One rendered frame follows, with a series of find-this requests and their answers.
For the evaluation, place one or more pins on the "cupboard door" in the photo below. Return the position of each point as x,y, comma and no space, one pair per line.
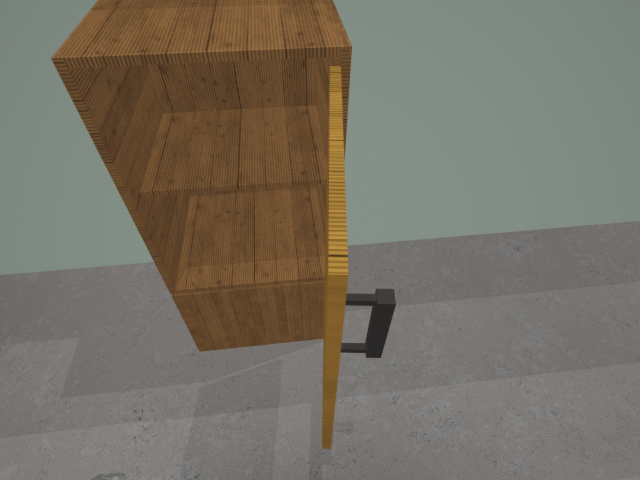
336,255

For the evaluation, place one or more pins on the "handle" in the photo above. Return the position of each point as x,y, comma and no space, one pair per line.
383,302

